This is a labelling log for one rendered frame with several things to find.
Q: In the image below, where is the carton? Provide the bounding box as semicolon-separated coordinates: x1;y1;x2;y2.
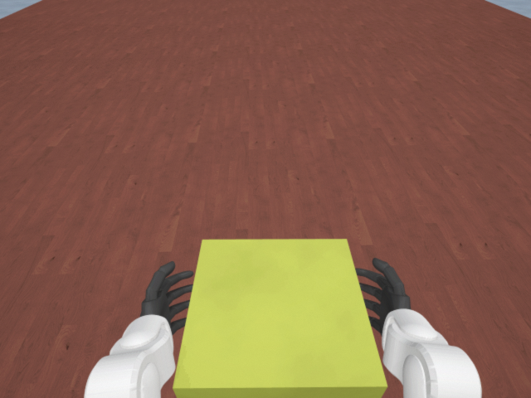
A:
173;239;387;398

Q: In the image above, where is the right robot hand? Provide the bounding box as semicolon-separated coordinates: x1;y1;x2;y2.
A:
355;258;411;336

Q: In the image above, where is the right robot forearm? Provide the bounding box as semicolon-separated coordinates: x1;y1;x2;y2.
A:
382;308;482;398

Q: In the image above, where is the left robot hand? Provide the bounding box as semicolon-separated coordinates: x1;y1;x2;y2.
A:
140;261;193;335

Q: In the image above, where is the left robot forearm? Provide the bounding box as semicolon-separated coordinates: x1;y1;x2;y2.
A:
84;315;175;398

